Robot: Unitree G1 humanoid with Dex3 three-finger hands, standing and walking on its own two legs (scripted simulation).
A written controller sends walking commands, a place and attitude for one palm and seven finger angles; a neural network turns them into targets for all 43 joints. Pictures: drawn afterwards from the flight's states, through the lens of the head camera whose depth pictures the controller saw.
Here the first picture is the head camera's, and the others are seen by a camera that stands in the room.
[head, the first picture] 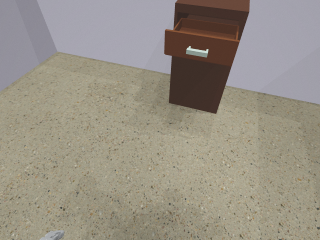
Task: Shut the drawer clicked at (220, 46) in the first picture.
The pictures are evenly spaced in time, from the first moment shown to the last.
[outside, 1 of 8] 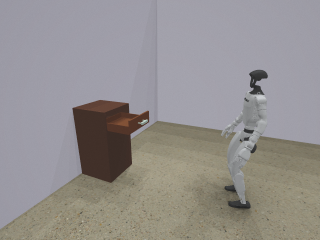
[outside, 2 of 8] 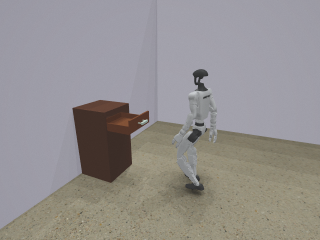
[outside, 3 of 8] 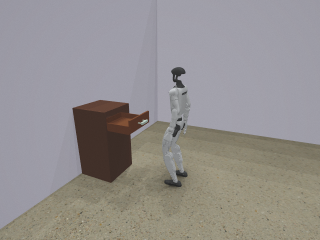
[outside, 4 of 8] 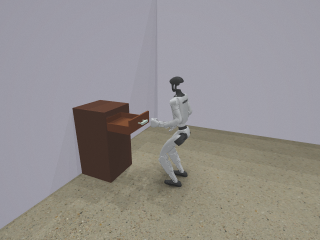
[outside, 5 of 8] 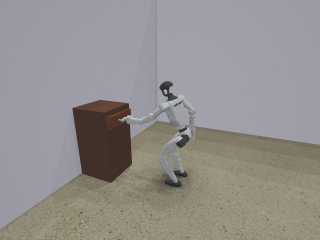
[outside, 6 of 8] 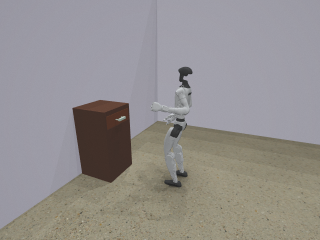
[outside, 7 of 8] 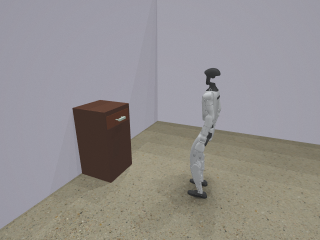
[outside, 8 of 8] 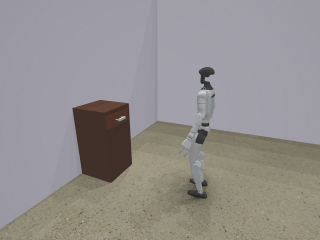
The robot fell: no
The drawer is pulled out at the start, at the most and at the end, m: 0.29 0.29 0.00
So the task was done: yes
